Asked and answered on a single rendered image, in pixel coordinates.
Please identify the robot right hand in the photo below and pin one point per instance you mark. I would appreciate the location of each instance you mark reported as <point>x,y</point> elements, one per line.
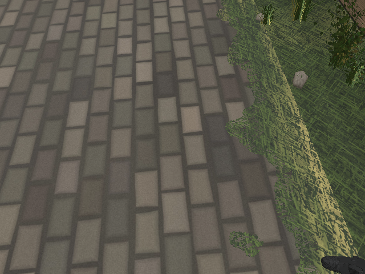
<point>344,265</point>

